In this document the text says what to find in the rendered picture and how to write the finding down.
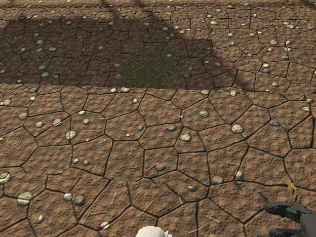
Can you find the left robot thigh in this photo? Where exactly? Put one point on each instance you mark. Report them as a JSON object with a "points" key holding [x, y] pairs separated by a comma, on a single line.
{"points": [[153, 231]]}

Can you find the robot right hand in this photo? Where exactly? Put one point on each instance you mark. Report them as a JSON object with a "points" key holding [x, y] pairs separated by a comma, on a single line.
{"points": [[296, 212]]}

